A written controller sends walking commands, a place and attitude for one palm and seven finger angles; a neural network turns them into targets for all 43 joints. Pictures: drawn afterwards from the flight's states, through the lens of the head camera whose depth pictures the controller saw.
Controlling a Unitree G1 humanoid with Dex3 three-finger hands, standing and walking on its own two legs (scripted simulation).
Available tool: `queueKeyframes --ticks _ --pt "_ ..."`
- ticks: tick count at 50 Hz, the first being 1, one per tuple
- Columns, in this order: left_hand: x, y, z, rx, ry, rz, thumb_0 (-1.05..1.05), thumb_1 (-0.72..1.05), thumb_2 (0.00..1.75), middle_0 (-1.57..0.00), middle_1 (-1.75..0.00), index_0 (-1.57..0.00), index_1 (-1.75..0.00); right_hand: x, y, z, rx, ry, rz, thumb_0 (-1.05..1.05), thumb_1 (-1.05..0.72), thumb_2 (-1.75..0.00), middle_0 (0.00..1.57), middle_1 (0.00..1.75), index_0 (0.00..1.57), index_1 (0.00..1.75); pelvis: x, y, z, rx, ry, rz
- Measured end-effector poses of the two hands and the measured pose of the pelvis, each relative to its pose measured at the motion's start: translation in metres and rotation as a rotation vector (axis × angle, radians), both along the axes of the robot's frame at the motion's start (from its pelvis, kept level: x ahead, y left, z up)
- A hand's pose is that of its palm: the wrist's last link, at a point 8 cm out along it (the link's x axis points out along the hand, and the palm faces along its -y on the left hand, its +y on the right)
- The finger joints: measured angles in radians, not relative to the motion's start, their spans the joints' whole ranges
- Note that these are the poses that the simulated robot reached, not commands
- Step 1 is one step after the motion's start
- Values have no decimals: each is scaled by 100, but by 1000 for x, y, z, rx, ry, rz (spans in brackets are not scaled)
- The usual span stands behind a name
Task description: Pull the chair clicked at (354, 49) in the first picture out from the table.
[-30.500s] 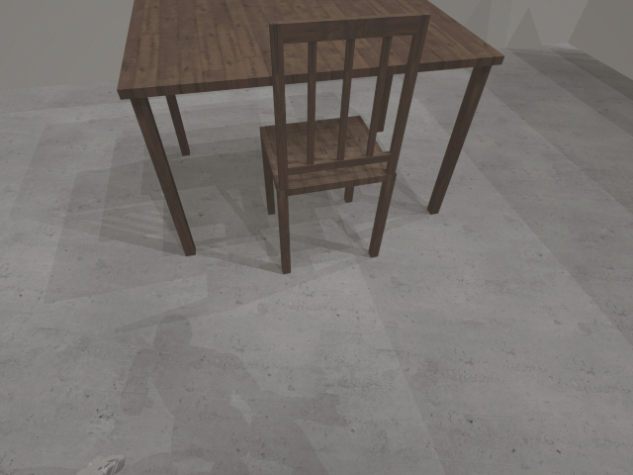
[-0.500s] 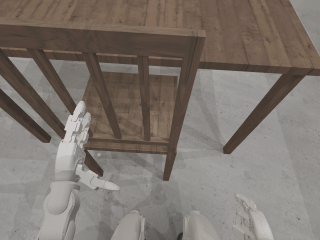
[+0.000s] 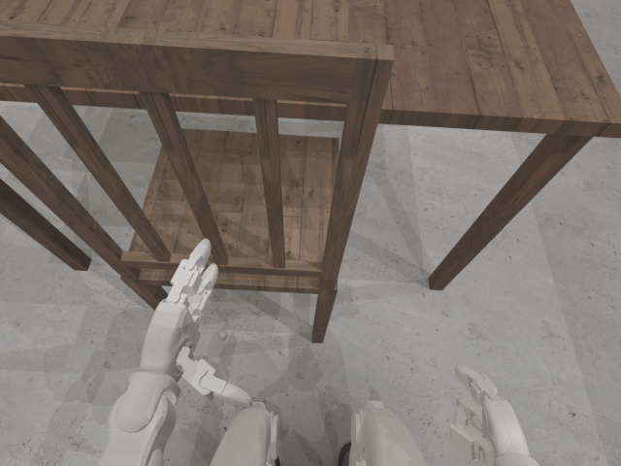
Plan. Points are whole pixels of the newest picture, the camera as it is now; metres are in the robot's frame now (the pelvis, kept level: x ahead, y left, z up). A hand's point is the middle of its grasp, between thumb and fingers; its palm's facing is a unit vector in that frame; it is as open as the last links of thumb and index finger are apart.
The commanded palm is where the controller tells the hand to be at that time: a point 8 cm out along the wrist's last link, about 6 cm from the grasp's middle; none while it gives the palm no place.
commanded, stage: aim the fingers beside a spindle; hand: left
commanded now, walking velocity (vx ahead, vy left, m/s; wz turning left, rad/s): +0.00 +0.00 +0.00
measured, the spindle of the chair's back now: (198, 202) +0.43 +0.16 +0.05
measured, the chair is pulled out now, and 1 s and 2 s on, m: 0.00 0.00 0.00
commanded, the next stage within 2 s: push the fingers through the gap in 1.14 s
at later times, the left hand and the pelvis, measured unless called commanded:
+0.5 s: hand (186, 298) +0.30 +0.15 +0.06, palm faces +0.04 -0.99 -0.09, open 16.9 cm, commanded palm +0.27 +0.19 +0.02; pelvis +0.00 -0.01 +0.01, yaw +1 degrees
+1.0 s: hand (218, 345) +0.26 +0.12 -0.01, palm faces -0.13 -0.99 +0.07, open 16.9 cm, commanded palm +0.27 +0.19 +0.03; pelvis +0.00 +0.00 +0.00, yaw +0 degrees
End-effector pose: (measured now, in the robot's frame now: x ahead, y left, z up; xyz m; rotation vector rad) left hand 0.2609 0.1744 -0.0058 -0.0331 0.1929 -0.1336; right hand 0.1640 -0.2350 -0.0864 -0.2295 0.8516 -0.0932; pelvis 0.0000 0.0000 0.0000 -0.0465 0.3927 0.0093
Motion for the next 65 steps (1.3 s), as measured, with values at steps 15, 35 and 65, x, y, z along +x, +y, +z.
queueKeyframes --ticks 15,35,65 --pt "6 6 -7 30 33 33 -2 -49 30 -5 -8 -5 -8 -4 -9 -4 14 15 4 1 -90 -90 20 30 20 30 0 -7 0 8 0 1" --pt "1 -5 11 6 -50 12 -2 -49 30 -6 -8 -6 -8 -6 -13 2 -15 -10 -23 1 -90 -90 20 30 20 30 0 -8 2 11 -4 -10" --pt "9 15 -7 11 34 23 -1 -49 30 -5 -8 -5 -8 -7 10 -3 27 7 22 1 -90 -90 20 30 20 30 -7 6 0 -4 -7 8"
